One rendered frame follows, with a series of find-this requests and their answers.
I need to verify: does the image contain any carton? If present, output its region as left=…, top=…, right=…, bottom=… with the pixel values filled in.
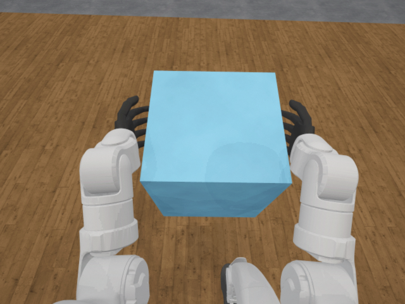
left=140, top=70, right=292, bottom=217

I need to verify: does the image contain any robot right forearm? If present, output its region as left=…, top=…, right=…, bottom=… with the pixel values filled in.
left=290, top=134, right=359, bottom=298

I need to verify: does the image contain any left robot upper arm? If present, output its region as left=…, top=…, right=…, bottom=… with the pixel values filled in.
left=53, top=255, right=149, bottom=304

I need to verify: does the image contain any right robot upper arm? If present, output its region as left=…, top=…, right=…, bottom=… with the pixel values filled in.
left=280, top=260, right=358, bottom=304

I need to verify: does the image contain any robot left forearm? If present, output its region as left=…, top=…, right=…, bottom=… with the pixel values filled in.
left=76, top=129, right=140, bottom=300

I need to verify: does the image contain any robot right hand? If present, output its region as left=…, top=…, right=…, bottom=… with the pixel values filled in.
left=281, top=99, right=315, bottom=157

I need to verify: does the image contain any robot left hand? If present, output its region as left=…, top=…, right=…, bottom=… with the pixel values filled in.
left=115, top=96, right=149, bottom=148

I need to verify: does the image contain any robot right thigh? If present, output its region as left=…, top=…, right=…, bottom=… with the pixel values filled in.
left=226, top=262, right=280, bottom=304

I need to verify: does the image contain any robot right foot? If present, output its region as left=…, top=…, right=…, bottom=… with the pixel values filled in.
left=221, top=263, right=236, bottom=304

